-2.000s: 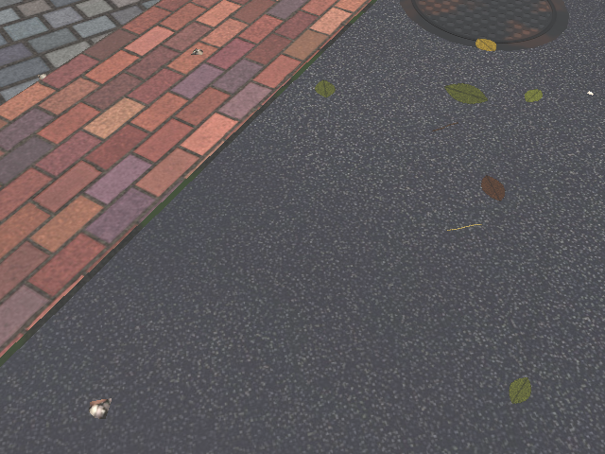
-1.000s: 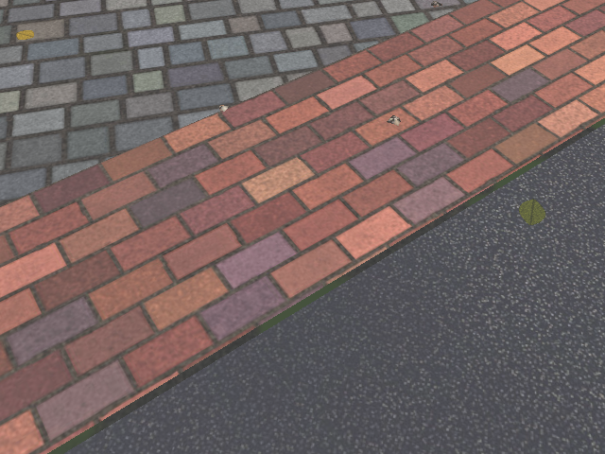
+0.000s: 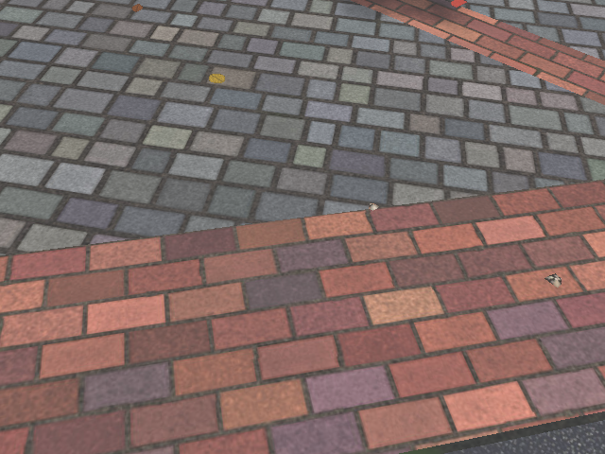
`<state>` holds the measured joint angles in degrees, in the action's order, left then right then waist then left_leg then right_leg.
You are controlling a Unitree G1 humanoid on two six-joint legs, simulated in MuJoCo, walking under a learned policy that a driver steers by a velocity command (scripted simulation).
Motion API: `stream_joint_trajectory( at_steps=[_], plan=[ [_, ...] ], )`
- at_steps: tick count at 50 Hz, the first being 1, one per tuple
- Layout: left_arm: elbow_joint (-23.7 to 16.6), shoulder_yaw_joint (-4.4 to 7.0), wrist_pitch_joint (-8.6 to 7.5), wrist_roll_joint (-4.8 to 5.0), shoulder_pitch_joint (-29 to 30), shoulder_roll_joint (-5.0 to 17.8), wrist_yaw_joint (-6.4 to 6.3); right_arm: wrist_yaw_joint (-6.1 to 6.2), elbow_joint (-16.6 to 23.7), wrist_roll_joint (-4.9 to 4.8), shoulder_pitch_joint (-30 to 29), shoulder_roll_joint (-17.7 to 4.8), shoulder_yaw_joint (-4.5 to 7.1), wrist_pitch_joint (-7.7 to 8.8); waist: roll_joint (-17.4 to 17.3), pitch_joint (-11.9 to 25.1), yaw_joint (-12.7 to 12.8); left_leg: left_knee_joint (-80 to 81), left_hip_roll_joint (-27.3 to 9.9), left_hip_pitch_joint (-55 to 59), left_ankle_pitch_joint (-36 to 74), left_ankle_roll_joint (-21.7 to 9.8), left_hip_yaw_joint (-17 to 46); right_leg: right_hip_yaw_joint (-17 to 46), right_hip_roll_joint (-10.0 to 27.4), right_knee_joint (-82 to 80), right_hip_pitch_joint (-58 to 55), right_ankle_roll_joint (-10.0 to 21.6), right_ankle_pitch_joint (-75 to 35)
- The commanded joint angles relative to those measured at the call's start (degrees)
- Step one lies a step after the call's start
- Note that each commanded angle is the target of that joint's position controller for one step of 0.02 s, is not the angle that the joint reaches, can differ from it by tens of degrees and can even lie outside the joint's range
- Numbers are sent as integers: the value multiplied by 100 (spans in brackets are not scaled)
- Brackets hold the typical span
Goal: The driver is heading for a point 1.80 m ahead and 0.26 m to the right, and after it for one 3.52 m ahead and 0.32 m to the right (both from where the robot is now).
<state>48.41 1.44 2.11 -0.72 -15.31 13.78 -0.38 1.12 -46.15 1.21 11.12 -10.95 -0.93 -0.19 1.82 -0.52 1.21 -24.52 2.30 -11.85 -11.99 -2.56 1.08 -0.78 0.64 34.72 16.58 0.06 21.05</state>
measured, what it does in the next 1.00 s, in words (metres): stands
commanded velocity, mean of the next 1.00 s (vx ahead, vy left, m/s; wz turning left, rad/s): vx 0.06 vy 0.00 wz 0.02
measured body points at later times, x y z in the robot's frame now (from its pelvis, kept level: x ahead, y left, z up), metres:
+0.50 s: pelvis -0.01 -0.01 +0.00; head -0.01 -0.01 +0.45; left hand +0.01 +0.23 -0.15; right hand +0.01 -0.26 -0.15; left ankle +0.01 +0.09 -0.74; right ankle -0.01 -0.13 -0.74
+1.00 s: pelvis +0.02 +0.00 +0.00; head +0.01 +0.01 +0.45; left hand -0.02 +0.23 -0.16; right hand +0.03 -0.24 -0.15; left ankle +0.01 +0.09 -0.73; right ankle -0.01 -0.13 -0.74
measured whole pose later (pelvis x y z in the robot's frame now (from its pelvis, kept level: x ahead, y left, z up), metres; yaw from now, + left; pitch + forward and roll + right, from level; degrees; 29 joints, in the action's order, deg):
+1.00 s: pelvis +0.02 +0.00 +0.00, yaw +0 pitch +0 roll +0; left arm 64.0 2.5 0.3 -0.8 -22.2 10.7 -1.2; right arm 0.2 -62.5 1.6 18.6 -10.0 0.9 1.6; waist 1.1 2.0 0.6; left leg -32.4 1.7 -13.6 -22.2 -4.2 -1.7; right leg 0.9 -0.5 26.4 9.3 1.9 18.7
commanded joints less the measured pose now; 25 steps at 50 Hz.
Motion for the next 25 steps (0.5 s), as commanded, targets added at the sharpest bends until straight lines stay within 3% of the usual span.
stream_joint_trajectory(
  at_steps=[1, 2, 4, 5, 6, 7, 11, 25],
  plan=[
    [-72, 53, -78, 33, -249, 268, -78, 71, 123, -73, -110, -786, 187, 117, -818, 310, 41, 382, -1176, 398, 2350, -615, 892, 13, -20, -805, -404, -69, -416],
    [-8, 41, -97, 27, -288, 280, -102, 78, 86, -91, -132, -812, 205, 107, -759, 342, 71, 333, -1102, 270, 1944, -470, 905, 73, 55, -1268, -777, -73, -1120],
    [32, 70, -168, -60, -283, 590, -123, 55, 1, -70, 14, -707, 192, 100, -557, 271, -72, 337, -838, -127, 858, -176, 918, 583, 595, -1457, -1203, -38, -1906],
    [171, 139, -165, 41, -78, 782, -97, 18, -97, -98, 208, -634, 217, 73, 146, -94, -323, 569, -527, -7, 466, -116, 656, 575, 517, -1303, -600, 75, -1766],
    [196, 84, -187, 40, -99, 505, -49, 30, -255, -73, 171, -774, 240, 50, 26, -150, -148, 482, -553, 210, 443, -90, 634, 575, 482, -1462, -413, 88, -1458],
    [275, 55, -204, 26, -138, 405, -40, 39, -327, -75, 130, -775, 263, 36, 41, -220, -120, 448, -570, 246, 458, -98, 638, 551, 452, -1550, -342, 64, -1286],
    [491, 62, -220, 14, -115, 426, -96, 33, -569, -70, 72, -725, 274, 66, -21, -108, -101, 495, -622, 220, 553, -117, 659, 559, 430, -1635, -546, 102, -1216],
    [1143, -13, -210, 4, -225, 262, -137, 79, -1438, -78, 426, -614, 223, 41, -185, -292, -96, 729, -597, 26, 93, -19, 635, 604, 436, -1739, -522, 204, -806]
  ],
)
Keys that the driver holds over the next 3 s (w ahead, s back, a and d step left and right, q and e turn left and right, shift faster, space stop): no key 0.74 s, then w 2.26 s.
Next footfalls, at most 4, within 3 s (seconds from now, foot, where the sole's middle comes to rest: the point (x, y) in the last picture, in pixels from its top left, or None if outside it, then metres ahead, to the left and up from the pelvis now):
1.46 right None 0.40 -0.09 -0.78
2.00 left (280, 373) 0.72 0.07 -0.78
2.56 right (351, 276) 1.02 -0.12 -0.78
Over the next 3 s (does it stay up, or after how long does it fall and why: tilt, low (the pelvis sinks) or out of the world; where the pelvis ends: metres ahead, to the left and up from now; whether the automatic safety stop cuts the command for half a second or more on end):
stays up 1.09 -0.05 0.00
